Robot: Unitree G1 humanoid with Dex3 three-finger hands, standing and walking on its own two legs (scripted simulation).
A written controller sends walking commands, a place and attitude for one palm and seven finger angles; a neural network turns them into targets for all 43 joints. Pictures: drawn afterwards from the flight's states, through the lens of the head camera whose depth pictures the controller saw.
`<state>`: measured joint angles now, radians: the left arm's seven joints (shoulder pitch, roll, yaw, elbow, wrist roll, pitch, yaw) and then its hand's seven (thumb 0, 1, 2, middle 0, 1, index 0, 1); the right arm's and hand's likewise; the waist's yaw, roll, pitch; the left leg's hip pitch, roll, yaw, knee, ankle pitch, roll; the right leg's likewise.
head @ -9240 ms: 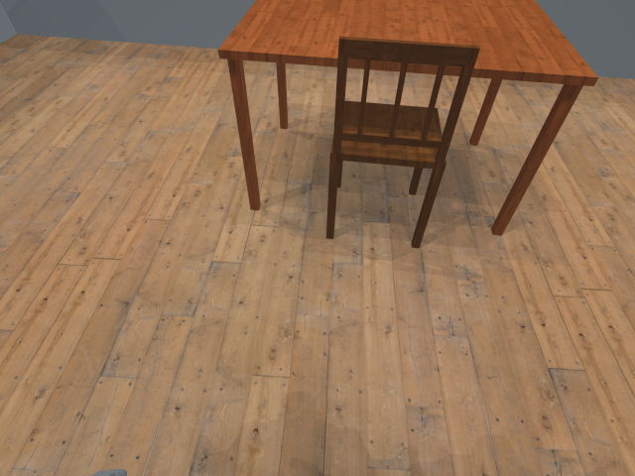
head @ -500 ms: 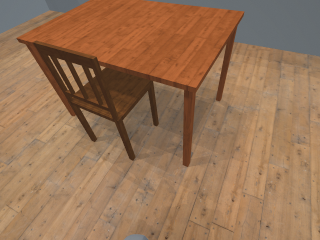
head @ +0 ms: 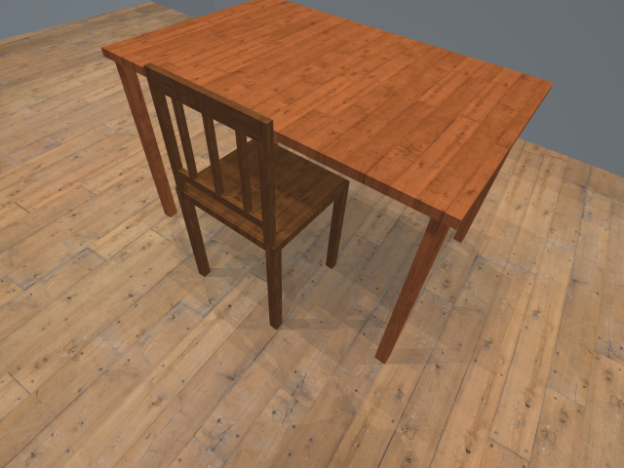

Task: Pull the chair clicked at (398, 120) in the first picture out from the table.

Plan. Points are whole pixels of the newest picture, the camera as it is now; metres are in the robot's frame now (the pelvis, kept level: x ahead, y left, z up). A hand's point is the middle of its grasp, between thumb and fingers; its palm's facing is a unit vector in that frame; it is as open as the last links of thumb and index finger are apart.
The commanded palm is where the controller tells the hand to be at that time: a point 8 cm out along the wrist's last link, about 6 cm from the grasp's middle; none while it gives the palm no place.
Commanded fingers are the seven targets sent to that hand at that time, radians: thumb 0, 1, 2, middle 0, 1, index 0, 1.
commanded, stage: take the last steps up to it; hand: left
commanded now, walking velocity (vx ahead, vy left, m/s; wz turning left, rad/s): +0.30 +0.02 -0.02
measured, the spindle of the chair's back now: (214, 156) +0.81 +0.34 -0.11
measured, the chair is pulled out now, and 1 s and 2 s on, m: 0.00 0.00 0.00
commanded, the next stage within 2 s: come to a stop and stand still in 0.64 s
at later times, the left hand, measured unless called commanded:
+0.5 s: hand (242, 367) +0.30 +0.15 -0.16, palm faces -0.03 -0.98 -0.21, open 7.4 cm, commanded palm none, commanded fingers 0.00 0.90 0.90 -0.20 -0.30 -0.20 -0.30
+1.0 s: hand (212, 389) +0.27 +0.19 -0.18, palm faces +0.03 -0.99 -0.16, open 7.4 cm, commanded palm none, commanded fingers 0.00 0.90 0.90 -0.20 -0.30 -0.20 -0.30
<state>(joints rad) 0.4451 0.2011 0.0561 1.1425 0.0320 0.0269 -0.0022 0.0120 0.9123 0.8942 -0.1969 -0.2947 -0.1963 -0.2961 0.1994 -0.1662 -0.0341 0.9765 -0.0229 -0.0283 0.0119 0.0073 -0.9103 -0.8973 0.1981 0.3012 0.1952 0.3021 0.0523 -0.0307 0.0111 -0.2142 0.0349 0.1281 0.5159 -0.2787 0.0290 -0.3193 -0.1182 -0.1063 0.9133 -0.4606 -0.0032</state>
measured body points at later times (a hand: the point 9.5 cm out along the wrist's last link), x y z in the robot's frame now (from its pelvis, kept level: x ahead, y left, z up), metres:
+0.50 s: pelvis +0.18 -0.03 -0.01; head +0.20 -0.04 +0.44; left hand +0.30 +0.20 -0.14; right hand +0.07 -0.22 -0.17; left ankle +0.05 +0.10 -0.66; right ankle +0.24 -0.12 -0.74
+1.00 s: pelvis +0.29 +0.02 +0.00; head +0.31 +0.05 +0.45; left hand +0.27 +0.25 -0.17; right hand +0.39 -0.20 -0.13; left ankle +0.35 +0.12 -0.74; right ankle +0.24 -0.11 -0.69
